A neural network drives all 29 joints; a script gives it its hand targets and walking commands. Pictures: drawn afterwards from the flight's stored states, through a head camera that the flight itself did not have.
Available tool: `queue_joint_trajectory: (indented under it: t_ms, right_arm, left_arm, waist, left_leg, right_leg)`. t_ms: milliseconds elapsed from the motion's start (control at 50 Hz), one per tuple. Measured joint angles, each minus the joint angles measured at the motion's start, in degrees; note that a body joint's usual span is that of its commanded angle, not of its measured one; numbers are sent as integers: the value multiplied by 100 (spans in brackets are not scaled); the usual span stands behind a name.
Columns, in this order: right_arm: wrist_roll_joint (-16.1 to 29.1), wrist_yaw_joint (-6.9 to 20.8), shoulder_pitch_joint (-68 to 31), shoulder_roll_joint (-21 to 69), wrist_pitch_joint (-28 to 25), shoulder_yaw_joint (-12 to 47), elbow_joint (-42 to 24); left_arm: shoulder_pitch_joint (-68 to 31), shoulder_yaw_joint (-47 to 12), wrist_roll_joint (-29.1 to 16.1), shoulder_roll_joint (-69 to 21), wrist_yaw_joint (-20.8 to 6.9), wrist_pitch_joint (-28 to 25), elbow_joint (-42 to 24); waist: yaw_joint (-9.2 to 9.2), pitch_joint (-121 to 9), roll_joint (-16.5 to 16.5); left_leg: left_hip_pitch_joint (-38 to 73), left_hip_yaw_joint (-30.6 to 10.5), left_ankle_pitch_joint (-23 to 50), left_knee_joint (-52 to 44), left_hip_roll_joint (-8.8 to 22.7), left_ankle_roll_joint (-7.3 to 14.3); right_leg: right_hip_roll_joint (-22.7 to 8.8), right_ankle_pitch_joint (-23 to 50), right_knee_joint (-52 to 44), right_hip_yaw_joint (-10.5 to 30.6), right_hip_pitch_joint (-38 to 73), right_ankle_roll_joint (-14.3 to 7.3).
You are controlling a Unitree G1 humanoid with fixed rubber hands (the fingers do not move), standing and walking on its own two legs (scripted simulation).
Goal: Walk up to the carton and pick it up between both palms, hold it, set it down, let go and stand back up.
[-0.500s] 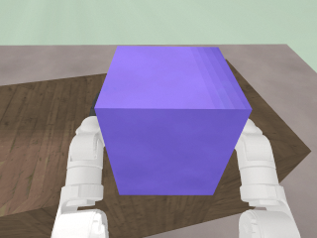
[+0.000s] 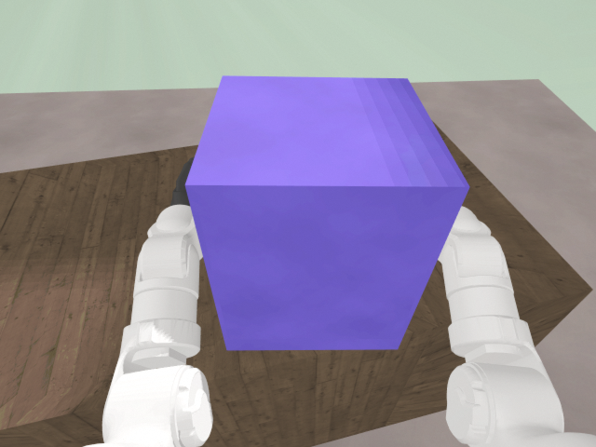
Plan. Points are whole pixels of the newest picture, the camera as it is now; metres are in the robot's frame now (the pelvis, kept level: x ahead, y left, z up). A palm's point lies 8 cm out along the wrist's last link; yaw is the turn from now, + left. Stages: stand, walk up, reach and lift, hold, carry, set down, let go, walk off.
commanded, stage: hold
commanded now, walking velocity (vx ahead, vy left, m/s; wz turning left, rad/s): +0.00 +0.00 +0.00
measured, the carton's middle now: (314, 219) +0.39 -0.01 +0.12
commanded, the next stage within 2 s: none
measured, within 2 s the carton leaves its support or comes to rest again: neither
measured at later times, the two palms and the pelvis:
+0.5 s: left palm (182, 228) +0.35 +0.16 +0.16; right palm (457, 221) +0.34 -0.18 +0.16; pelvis +0.00 -0.01 +0.00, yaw +0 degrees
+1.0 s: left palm (165, 221) +0.35 +0.17 +0.17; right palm (443, 217) +0.34 -0.17 +0.16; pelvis -0.03 +0.00 +0.00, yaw +0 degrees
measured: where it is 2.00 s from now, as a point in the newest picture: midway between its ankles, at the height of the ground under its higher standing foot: outside the picture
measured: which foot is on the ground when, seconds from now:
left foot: down 0.00-1.00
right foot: down 0.00-1.00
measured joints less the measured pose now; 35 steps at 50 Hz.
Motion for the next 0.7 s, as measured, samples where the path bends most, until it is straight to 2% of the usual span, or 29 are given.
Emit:
queue_joint_trajectory:
  t_ms: [200, 340, 420, 520, 700]
  right_arm:
    - [689, -582, 1114, -117, 291, 776, -1632]
    - [869, -664, 1231, -115, 717, 850, -2297]
    - [832, -619, 1176, -80, 941, 793, -2369]
    - [675, -492, 1113, -37, 1103, 744, -2217]
    - [516, -419, 925, 74, 876, 596, -1633]
  left_arm:
    - [1053, -710, -628, 71, 348, 96, -1402]
    - [1342, -776, -724, 66, 459, 492, -2209]
    - [1304, -704, -669, 31, 416, 739, -2320]
    - [1213, -606, -582, 6, 314, 881, -2116]
    - [1004, -513, -431, 64, 188, 740, -1583]
  waist:
    - [-34, 242, -8]
    - [-54, 310, -15]
    - [-8, 361, -13]
    - [20, 443, -40]
    - [75, 307, -89]
  left_leg:
    - [498, -48, 17, -391, 74, -80]
    - [911, -77, 6, -488, 94, -97]
    - [997, -71, 50, -487, 89, -89]
    - [857, -102, 101, -334, 61, -72]
    - [252, -65, 187, -15, 16, -30]
  right_leg:
    - [67, -37, -291, -24, 453, -59]
    - [89, -109, -268, -35, 813, -78]
    - [85, -65, -260, -28, 893, -68]
    - [61, -6, -157, -60, 790, -49]
    - [26, 143, 62, -32, 221, -5]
